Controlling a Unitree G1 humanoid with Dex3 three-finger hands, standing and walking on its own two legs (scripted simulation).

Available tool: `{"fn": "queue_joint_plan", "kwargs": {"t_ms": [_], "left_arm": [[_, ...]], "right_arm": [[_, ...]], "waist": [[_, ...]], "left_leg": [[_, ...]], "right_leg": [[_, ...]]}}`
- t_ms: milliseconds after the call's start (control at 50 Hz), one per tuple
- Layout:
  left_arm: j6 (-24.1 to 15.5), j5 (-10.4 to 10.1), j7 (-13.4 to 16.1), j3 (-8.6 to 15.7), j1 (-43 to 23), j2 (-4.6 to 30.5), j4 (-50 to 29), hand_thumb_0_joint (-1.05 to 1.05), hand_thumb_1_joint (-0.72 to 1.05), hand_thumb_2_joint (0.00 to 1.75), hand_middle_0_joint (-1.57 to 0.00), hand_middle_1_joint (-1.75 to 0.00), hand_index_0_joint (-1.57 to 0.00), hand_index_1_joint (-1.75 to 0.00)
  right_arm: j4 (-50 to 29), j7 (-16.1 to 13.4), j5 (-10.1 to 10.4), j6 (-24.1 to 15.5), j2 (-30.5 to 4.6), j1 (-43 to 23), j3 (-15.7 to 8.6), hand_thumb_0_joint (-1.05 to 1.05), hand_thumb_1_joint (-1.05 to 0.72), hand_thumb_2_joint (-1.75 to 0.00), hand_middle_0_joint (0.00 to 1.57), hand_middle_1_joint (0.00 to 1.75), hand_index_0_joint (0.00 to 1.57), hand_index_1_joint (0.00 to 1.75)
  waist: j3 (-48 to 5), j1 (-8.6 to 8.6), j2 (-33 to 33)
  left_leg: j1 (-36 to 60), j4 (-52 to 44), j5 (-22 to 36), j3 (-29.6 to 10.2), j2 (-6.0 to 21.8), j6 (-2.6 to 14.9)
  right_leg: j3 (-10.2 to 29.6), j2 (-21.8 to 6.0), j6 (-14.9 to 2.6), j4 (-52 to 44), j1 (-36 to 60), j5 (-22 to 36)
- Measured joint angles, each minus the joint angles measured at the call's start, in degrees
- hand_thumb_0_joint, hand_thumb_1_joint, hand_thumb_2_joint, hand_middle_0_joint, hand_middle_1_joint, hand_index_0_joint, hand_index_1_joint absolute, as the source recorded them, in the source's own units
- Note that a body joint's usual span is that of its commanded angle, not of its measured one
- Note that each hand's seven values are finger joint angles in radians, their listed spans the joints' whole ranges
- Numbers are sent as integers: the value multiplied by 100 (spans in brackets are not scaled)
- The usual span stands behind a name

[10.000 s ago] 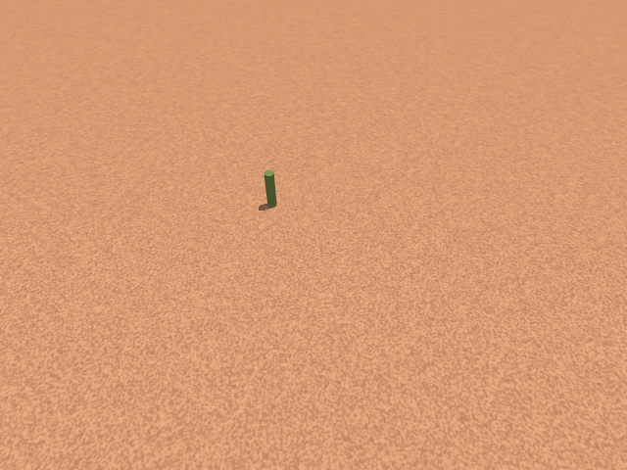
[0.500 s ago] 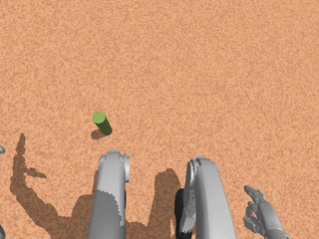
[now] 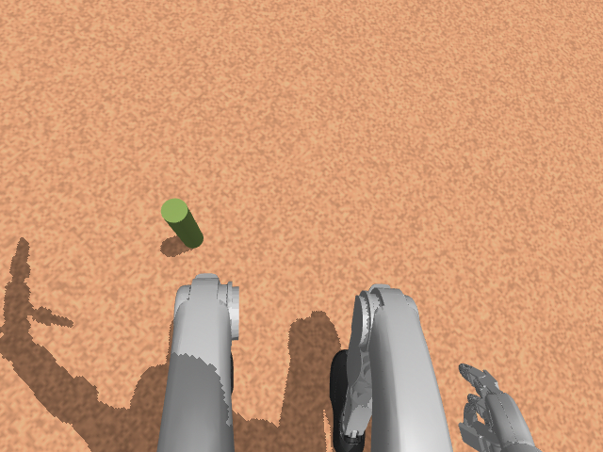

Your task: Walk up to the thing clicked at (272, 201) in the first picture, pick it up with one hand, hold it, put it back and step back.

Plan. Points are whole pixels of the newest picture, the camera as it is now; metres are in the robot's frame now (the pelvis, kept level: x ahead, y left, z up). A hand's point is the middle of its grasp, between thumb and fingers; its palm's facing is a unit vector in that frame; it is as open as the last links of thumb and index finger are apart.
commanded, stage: go down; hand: left
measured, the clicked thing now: (185, 226) +0.45 +0.24 -0.31
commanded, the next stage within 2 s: approach in 0.46 s
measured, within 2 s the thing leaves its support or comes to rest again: neither
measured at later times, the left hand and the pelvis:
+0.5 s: hand out of the picture +0.37 +0.43 +0.00, palm faces +0.24 -0.97 -0.11, open 17.3 cm; pelvis +0.00 +0.00 -0.02, yaw +0 degrees
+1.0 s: hand (74, 216) +0.40 +0.37 -0.15, palm faces +0.15 -0.99 +0.03, open 17.4 cm; pelvis +0.00 +0.00 -0.08, yaw -4 degrees
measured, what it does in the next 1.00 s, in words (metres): lowers itself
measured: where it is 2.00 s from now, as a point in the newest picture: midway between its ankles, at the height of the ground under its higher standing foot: (281, 418)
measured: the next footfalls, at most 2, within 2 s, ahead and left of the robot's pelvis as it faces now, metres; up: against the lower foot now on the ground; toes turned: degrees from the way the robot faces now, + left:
none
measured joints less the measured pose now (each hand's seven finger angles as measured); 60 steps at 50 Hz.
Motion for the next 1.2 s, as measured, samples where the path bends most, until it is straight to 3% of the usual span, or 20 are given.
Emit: {"fn": "queue_joint_plan", "kwargs": {"t_ms": [660, 800, 920, 1100, 1200], "left_arm": [[-129, -103, -161, 175, -360, 203, 203, -2, -51, 7, -5, -5, -3, -7], [-818, -420, -227, 103, -459, 76, 666, -2, -56, 4, -7, -6, -4, -8], [-1667, -628, -363, 1, -606, -8, 1218, -2, -54, 3, -7, -6, -5, -8], [-2429, -486, -244, 40, -569, 27, 1491, -2, -51, 5, -7, -7, -4, -9], [-2711, -408, 20, -316, -563, -73, 1381, -2, -53, 6, -7, -8, -4, -10]], "right_arm": [[-5, 100, -39, 71, -50, -74, 65, 0, -91, -91, 20, 30, 21, 30], [-29, 173, -129, -18, -103, -168, 198, 0, -91, -91, 20, 30, 21, 30], [-98, 273, -342, -63, -121, -463, 513, 0, -90, -90, 20, 30, 21, 30], [-273, 376, -785, 158, -104, -1048, 1094, 0, -91, -91, 20, 30, 21, 30], [-202, 431, -1003, 293, -51, -1228, 1261, 0, -92, -91, 20, 30, 21, 30]], "waist": [[97, -80, -33], [237, -150, -111], [578, -345, -350], [1275, -607, -816], [1477, -626, -937]], "left_leg": [[-354, 427, -72, -27, -35, 15], [-546, 710, -74, -82, -17, 23], [-813, 1247, -117, -281, -10, -17], [-1022, 2066, -235, -680, -58, -102], [-1077, 2326, -282, -818, -94, -93]], "right_leg": [[33, 12, 38, 411, -326, -85], [24, 67, 52, 656, -518, -52], [-74, 160, 81, 1101, -765, -25], [-288, 297, 138, 1693, -883, -21], [-365, 337, 158, 1847, -867, -39]]}}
